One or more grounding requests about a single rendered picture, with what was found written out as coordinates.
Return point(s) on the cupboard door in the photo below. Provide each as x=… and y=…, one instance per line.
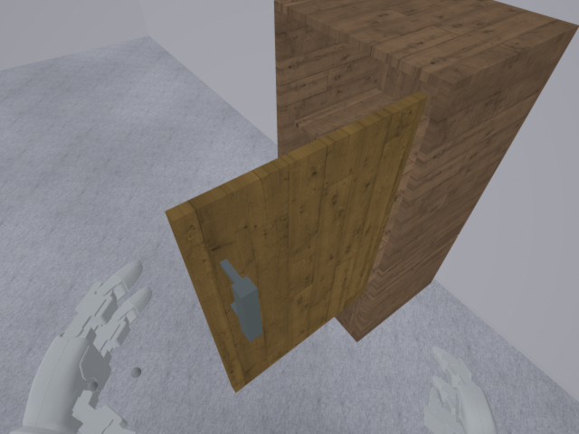
x=305, y=228

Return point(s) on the robot right hand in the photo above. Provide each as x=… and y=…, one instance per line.
x=467, y=409

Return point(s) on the handle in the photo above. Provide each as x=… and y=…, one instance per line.
x=246, y=302

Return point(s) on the robot left hand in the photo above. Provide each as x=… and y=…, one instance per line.
x=58, y=398

